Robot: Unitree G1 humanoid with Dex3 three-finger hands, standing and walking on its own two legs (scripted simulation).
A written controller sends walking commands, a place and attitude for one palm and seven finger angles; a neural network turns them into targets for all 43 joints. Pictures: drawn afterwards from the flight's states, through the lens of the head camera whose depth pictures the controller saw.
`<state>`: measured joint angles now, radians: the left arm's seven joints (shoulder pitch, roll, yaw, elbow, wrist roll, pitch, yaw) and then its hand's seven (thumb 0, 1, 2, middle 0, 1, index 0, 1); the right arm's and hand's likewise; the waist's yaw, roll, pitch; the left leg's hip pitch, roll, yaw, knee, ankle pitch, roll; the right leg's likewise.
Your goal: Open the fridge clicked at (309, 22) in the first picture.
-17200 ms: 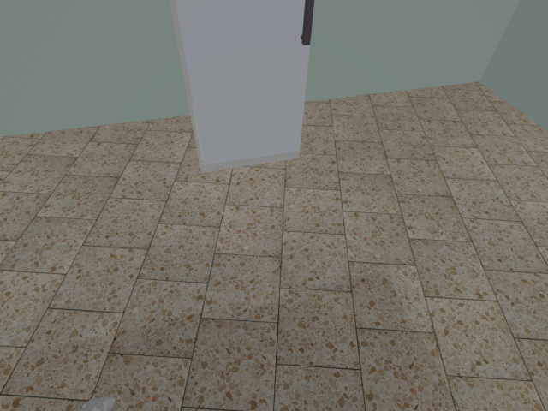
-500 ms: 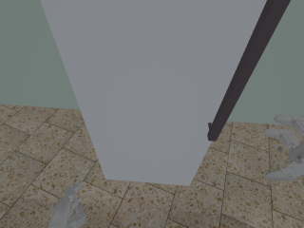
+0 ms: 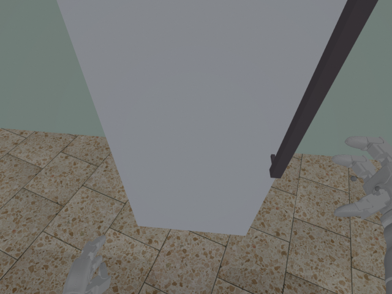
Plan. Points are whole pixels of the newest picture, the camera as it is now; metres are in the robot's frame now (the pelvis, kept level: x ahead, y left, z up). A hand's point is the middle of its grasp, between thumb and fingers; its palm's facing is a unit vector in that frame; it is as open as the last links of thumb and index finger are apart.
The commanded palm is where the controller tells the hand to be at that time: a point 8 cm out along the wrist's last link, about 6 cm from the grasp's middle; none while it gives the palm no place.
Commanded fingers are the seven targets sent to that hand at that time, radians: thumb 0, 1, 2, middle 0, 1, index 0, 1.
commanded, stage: move the hooked fingers beside the handle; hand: right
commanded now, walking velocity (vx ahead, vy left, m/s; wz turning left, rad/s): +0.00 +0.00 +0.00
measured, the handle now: (306, 97) +0.47 -0.21 +0.18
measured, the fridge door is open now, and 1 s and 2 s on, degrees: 0 0 0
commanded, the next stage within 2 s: none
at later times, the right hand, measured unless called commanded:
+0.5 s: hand (342, 163) +0.35 -0.27 +0.12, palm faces +0.06 +1.00 -0.02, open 14.0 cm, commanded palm +0.32 -0.32 +0.12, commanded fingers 0.00 0.50 -0.30 0.30 1.20 0.30 1.20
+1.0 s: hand (338, 151) +0.38 -0.27 +0.12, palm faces +0.07 +1.00 +0.00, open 14.0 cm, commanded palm +0.35 -0.32 +0.11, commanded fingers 0.00 0.50 -0.30 0.30 1.20 0.30 1.20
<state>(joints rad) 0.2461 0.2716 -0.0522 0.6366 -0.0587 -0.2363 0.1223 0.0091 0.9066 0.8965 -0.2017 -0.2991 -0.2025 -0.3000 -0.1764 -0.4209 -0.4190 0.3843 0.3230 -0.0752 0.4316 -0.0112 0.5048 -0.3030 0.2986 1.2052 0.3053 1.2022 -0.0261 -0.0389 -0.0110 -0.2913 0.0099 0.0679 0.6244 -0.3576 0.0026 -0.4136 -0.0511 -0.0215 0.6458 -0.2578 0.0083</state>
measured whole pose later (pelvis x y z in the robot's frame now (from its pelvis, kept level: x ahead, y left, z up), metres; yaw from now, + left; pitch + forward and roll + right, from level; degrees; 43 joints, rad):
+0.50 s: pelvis +0.01 -0.01 +0.00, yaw +1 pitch +4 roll +1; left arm 0.28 0.27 -0.05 0.63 -0.05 -0.19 0.10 0.01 0.91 0.90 -0.20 -0.30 -0.20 -0.30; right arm -0.29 -0.43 -0.41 0.50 0.29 -0.09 0.40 -0.01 0.50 -0.30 0.30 1.21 0.30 1.20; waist 0.00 -0.03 -0.02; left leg -0.34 0.01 0.06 0.64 -0.37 -0.01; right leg -0.46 -0.05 -0.03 0.67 -0.28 0.00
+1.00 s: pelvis +0.00 +0.00 -0.01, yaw +1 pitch +5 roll +1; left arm 0.30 0.28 -0.04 0.63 -0.05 -0.13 0.09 0.01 0.91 0.90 -0.20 -0.30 -0.20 -0.30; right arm -0.42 -0.46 -0.42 0.66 0.27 -0.15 0.40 -0.01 0.50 -0.30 0.30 1.21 0.30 1.20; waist 0.02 -0.02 -0.04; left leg -0.39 0.01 0.06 0.68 -0.38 0.00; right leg -0.52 -0.06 -0.02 0.72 -0.29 0.00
